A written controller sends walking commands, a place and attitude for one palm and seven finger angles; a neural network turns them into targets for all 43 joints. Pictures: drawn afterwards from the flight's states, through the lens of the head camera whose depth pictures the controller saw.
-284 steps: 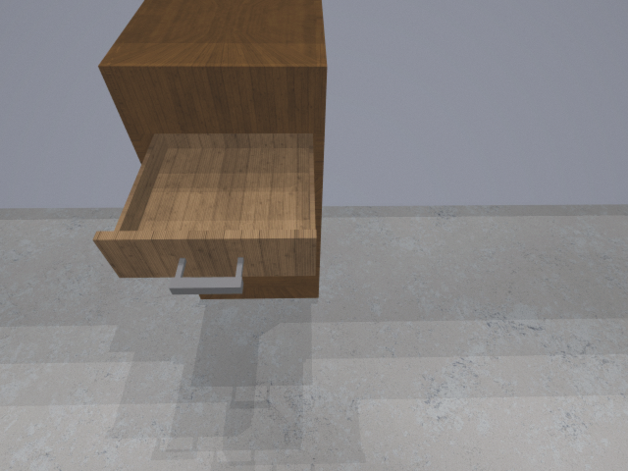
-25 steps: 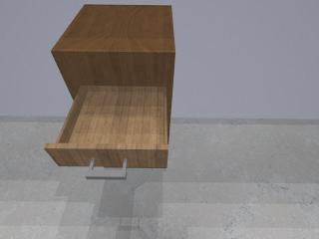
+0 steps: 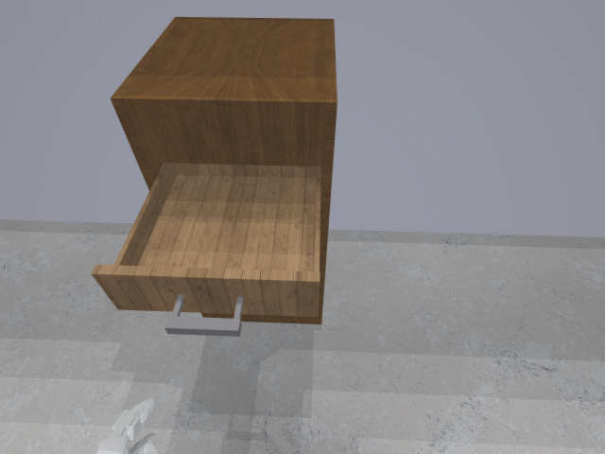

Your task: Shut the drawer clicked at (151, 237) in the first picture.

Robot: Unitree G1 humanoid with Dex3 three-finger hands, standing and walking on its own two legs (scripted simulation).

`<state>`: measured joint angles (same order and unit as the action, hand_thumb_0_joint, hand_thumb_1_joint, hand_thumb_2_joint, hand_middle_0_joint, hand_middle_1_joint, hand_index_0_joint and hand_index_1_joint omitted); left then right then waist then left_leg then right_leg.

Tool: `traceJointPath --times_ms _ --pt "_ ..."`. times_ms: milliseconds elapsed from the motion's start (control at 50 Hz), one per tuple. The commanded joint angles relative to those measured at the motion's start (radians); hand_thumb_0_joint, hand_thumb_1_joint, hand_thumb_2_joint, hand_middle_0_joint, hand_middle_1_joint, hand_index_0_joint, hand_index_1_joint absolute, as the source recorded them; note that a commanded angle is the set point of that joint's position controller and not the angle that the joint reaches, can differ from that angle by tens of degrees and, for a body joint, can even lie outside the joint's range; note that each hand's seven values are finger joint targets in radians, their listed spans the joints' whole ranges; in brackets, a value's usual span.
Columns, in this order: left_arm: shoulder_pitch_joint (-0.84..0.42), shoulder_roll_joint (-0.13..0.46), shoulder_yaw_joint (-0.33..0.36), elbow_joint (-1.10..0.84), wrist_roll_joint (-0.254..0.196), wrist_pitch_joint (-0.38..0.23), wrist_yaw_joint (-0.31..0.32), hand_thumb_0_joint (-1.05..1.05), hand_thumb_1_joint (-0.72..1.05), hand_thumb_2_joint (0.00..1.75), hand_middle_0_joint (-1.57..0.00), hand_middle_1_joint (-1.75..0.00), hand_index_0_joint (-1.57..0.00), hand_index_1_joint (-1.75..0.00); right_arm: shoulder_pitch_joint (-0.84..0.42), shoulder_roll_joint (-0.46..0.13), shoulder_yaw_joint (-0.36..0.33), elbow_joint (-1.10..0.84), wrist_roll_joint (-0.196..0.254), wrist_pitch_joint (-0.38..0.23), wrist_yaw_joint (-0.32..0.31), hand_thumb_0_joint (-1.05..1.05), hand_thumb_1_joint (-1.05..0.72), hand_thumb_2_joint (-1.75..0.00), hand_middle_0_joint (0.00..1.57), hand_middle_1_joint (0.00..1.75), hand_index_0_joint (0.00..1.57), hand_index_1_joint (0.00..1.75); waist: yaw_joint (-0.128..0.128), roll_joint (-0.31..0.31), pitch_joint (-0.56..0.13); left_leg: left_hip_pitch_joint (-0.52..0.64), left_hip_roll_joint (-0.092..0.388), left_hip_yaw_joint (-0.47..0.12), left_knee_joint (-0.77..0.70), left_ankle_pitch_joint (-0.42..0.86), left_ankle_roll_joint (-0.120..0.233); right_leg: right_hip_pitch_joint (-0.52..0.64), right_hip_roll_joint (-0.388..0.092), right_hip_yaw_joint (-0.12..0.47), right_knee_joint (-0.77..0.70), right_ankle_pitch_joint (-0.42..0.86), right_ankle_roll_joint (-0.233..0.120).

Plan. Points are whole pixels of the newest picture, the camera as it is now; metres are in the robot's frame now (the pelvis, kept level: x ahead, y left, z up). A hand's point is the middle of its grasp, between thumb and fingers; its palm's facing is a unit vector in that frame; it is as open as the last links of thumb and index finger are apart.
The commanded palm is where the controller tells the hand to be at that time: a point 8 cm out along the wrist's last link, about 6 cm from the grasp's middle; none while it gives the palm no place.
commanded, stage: raise the hand and make a fist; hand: left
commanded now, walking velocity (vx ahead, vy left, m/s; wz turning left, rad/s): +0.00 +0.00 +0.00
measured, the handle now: (206, 314) +0.36 +0.19 -0.10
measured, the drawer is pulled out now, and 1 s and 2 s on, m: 0.30 0.30 0.30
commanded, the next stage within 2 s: bring the fist close to the handle in 1.76 s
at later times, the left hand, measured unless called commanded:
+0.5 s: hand (180, 443) +0.15 +0.16 -0.04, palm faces -0.01 -1.00 -0.04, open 4.8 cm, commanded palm +0.13 +0.22 -0.04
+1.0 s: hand (187, 425) +0.17 +0.15 -0.02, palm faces -0.01 -1.00 -0.02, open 3.1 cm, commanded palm +0.14 +0.21 -0.01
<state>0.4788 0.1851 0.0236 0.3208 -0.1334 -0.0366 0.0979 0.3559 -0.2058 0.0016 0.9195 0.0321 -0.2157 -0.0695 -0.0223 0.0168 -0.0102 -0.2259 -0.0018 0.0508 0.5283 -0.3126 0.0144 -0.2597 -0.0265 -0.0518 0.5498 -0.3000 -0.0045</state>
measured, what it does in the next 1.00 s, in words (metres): lowers itself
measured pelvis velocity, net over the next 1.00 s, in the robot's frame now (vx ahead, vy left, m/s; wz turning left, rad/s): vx -0.03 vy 0.01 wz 0.02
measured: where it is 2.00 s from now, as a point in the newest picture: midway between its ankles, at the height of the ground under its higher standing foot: outside the picture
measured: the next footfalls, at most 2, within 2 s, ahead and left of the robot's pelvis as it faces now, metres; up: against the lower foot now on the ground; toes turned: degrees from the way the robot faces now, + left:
none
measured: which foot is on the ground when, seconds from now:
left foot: down 0.00-1.00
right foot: down 0.00-1.00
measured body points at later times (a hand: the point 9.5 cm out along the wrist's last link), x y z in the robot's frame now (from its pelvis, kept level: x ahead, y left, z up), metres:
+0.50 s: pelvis -0.05 -0.02 -0.10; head +0.01 -0.01 +0.35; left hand +0.15 +0.22 -0.03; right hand +0.18 -0.21 -0.16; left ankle -0.02 +0.11 -0.73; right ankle -0.01 -0.11 -0.73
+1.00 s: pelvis -0.03 +0.01 -0.08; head +0.03 +0.02 +0.37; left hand +0.16 +0.21 -0.01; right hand +0.17 -0.23 -0.13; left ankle -0.02 +0.11 -0.73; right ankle -0.01 -0.11 -0.73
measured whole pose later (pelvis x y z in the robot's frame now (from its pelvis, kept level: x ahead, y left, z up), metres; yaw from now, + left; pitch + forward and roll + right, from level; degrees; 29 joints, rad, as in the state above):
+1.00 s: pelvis -0.03 +0.01 -0.08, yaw +1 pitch +14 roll -2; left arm 0.55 0.18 0.01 -0.20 -0.17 -0.38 -0.13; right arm 0.23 -0.24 -0.01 0.47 0.02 -0.20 -0.03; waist -0.02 0.01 -0.14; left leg -0.84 0.02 0.00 1.13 -0.54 0.02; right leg -0.83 -0.03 -0.09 1.08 -0.50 -0.01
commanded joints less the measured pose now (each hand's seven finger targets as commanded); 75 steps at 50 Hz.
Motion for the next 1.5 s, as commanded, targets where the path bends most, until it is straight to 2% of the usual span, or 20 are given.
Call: traceJointPath --times_ms 0,40,60,100,120,180,220,280,340,400,440,500,540,600,660,700,780,840,1040,1480 --pt "0.009 -0.042 0.023 -0.183 -0.043 -0.248 -0.106 0.0 0.9 0.9 -0.36 -0.47 -0.36 -0.47 -0.174 -0.168 -0.071 -0.305 -0.025 -0.147 0.017 0.0 -0.9 -0.9 0.2 0.3 0.2 0.3 0.007 -0.177 0.005 -0.215 -0.001 -0.059 0.096 0.073 -0.003 -0.265 0.017 -0.054 0.046 -0.024 -0.01" --pt "0.138 -0.083 0.027 -0.143 -0.073 -0.399 -0.22 0.0 0.9 0.9 -0.4 -0.52 -0.4 -0.52 -0.198 -0.153 -0.081 -0.378 -0.029 -0.16 0.047 0.0 -0.9 -0.9 0.2 0.3 0.2 0.3 0.062 -0.224 -0.066 -0.356 -0.013 -0.039 0.199 0.028 -0.019 -0.32 0.022 -0.046 0.17 -0.064 -0.019" --pt "0.142 -0.073 0.036 -0.155 -0.091 -0.478 -0.282 0.0 0.9 0.9 -0.42 -0.54 -0.42 -0.54 -0.206 -0.154 -0.086 -0.405 -0.029 -0.162 0.063 0.0 -0.9 -0.9 0.2 0.3 0.2 0.3 0.069 -0.219 -0.097 -0.419 -0.02 -0.035 0.253 0.014 -0.023 -0.34 0.02 -0.033 0.225 -0.054 -0.022" --pt "0.157 0.031 0.139 -0.134 -0.09 -0.613 -0.39 0.0 0.9 0.9 -0.46 -0.58 -0.46 -0.58 -0.217 -0.162 -0.105 -0.45 -0.027 -0.155 0.092 0.0 -0.9 -0.9 0.2 0.3 0.2 0.3 0.088 -0.116 -0.147 -0.506 -0.03 -0.024 0.355 0.019 -0.03 -0.362 0.009 0.01 0.322 0.001 -0.042" --pt "0.151 0.06 0.163 -0.155 -0.088 -0.624 -0.409 0.0 0.9 0.9 -0.48 -0.6 -0.48 -0.6 -0.233 -0.164 -0.108 -0.487 -0.022 -0.144 0.097 0.0 -0.9 -0.9 0.2 0.3 0.2 0.3 0.1 -0.092 -0.188 -0.544 -0.037 -0.01 0.385 0.009 -0.022 -0.375 0.008 0.018 0.359 -0.007 -0.041" --pt "0.009 0.098 0.16 -0.341 -0.111 -0.532 -0.406 0.0 0.9 0.9 -0.54 -0.67 -0.54 -0.67 -0.27 -0.165 -0.095 -0.599 -0.005 -0.1 0.08 0.0 -0.9 -0.9 0.2 0.3 0.2 0.3 0.095 -0.018 -0.238 -0.624 -0.051 0.006 0.42 -0.12 -0.003 -0.405 0.001 0.076 0.353 -0.192 -0.03" --pt "-0.096 0.113 0.16 -0.494 -0.115 -0.503 -0.354 0.0 0.9 0.9 -0.58 -0.71 -0.58 -0.71 -0.263 -0.156 -0.089 -0.629 0.001 -0.081 0.063 0.0 -0.9 -0.9 0.2 0.3 0.2 0.3 0.073 0.01 -0.246 -0.623 -0.037 -0.021 0.442 -0.175 0.004 -0.457 0.009 0.107 0.338 -0.304 -0.03" --pt "-0.17 0.124 0.146 -0.711 -0.101 -0.531 -0.291 0.0 0.9 0.9 -0.64 -0.78 -0.64 -0.78 -0.19 -0.138 -0.076 -0.615 -0.009 -0.079 0.043 0.0 -0.9 -0.9 0.2 0.3 0.2 0.3 0.028 0.094 -0.32 -0.555 -0.011 -0.051 0.476 -0.106 0.016 -0.473 0.022 0.084 0.366 -0.194 -0.031" --pt "-0.221 0.092 0.068 -0.706 -0.08 -0.547 -0.316 0.0 0.9 0.9 -0.7 -0.84 -0.7 -0.84 -0.164 -0.142 -0.055 -0.574 -0.02 -0.086 0.03 0.0 -0.9 -0.9 0.2 0.3 0.2 0.3 -0.033 0.085 -0.314 -0.556 0.001 -0.071 0.533 -0.051 0.023 -0.527 0.032 0.067 0.395 -0.107 -0.025" --pt "-0.185 0.094 0.065 -0.55 -0.096 -0.482 -0.378 0.0 0.9 0.9 -0.76 -0.91 -0.76 -0.91 -0.173 -0.155 -0.044 -0.537 -0.012 -0.094 0.02 0.0 -0.9 -0.9 0.2 0.3 0.2 0.3 -0.048 -0.002 -0.266 -0.617 0.004 -0.085 0.544 -0.085 0.022 -0.531 0.036 0.065 0.371 -0.156 -0.019" --pt "-0.166 0.092 0.058 -0.543 -0.107 -0.419 -0.412 0.0 0.9 0.9 -0.8 -0.95 -0.8 -0.95 -0.185 -0.158 -0.04 -0.549 -0.002 -0.097 0.017 0.0 -0.9 -0.9 0.2 0.3 0.2 0.3 -0.02 0.011 -0.3 -0.62 -0.001 -0.089 0.517 -0.11 0.018 -0.497 0.027 0.063 0.358 -0.202 -0.016" --pt "-0.081 0.149 0.151 -0.524 -0.117 -0.321 -0.392 0.0 0.9 0.9 -0.86 -1.01 -0.86 -1.01 -0.212 -0.146 -0.043 -0.56 0.003 -0.083 0.009 0.0 -0.9 -0.9 0.2 0.3 0.2 0.3 0.03 -0.034 -0.348 -0.603 -0.003 -0.085 0.478 -0.069 0.017 -0.406 0.024 0.057 0.338 -0.181 -0.013" --pt "-0.074 0.139 0.168 -0.603 -0.126 -0.303 -0.354 0.0 0.9 0.9 -0.9 -1.06 -0.9 -1.06 -0.21 -0.128 -0.041 -0.575 0.001 -0.075 0.011 0.0 -0.9 -0.9 0.2 0.3 0.2 0.3 0.046 -0.015 -0.382 -0.585 -0.007 -0.08 0.456 -0.045 0.013 -0.367 0.016 0.05 0.335 -0.16 -0.01" --pt "-0.015 0.125 0.184 -0.604 -0.116 -0.324 -0.29 0.0 0.9 0.9 -0.96 -1.12 -0.96 -1.12 -0.22 -0.114 -0.043 -0.564 -0.007 -0.069 0.013 0.0 -0.9 -0.9 0.2 0.3 0.2 0.3 0.055 -0.06 -0.341 -0.577 -0.002 -0.085 0.433 -0.003 0.012 -0.364 0.024 0.016 0.353 -0.099 -0.014" --pt "0.015 0.092 0.136 -0.626 -0.099 -0.373 -0.267 0.0 0.9 0.9 -1.02 -1.19 -1.02 -1.19 -0.203 -0.118 -0.044 -0.563 -0.013 -0.07 0.023 0.0 -0.9 -0.9 0.2 0.3 0.2 0.3 0.035 -0.013 -0.305 -0.563 -0.003 -0.078 0.424 -0.013 0.01 -0.4 0.02 0.005 0.356 -0.094 -0.015" --pt "-0.001 0.093 0.117 -0.624 -0.087 -0.399 -0.262 0.0 0.9 0.9 -1.06 -1.23 -1.06 -1.23 -0.205 -0.13 -0.047 -0.56 -0.013 -0.073 0.023 0.0 -0.9 -0.9 0.2 0.3 0.2 0.3 0.015 -0.044 -0.273 -0.57 0.001 -0.083 0.424 -0.043 0.013 -0.433 0.022 0.005 0.351 -0.133 -0.014" --pt "0.013 0.067 0.052 -0.695 -0.08 -0.433 -0.267 0.0 0.9 0.9 -1.14 -1.32 -1.14 -1.32 -0.178 -0.144 -0.048 -0.573 -0.013 -0.086 0.026 0.0 -0.9 -0.9 0.2 0.3 0.2 0.3 0.007 0.032 -0.304 -0.514 0.001 -0.088 0.414 -0.031 0.011 -0.452 0.022 -0.013 0.371 -0.104 -0.02" --pt "0.07 0.06 0.043 -0.73 -0.068 -0.429 -0.248 0.0 0.9 0.9 -1.2 -1.38 -1.2 -1.38 -0.162 -0.142 -0.056 -0.587 -0.017 -0.075 0.029 0.0 -0.9 -0.9 0.2 0.3 0.2 0.3 0.016 0.035 -0.335 -0.48 0.003 -0.089 0.409 0.029 0.009 -0.432 0.025 -0.026 0.386 -0.037 -0.021" --pt "0.116 0.052 0.018 -0.772 -0.032 -0.375 -0.218 0.0 0.9 0.9 -1.4 -1.6 -1.4 -1.6 -0.15 -0.136 -0.047 -0.639 -0.014 0.001 0.038 0.0 -0.9 -0.9 0.2 0.3 0.2 0.3 0.013 0.026 -0.297 -0.444 0.011 -0.092 0.392 0.107 0.001 -0.407 0.035 -0.041 0.386 0.048 -0.021" --pt "0.152 0.059 0.023 -0.825 -0.05 -0.359 -0.226 0.0 0.9 0.9 -1.4 -1.6 -1.4 -1.6 -0.157 -0.129 -0.038 -0.659 -0.006 0.012 0.03 0.0 -0.9 -0.9 0.2 0.3 0.2 0.3 0.01 0.003 -0.261 -0.462 0.003 -0.085 0.383 0.042 0.005 -0.381 0.031 -0.027 0.346 0.006 -0.017"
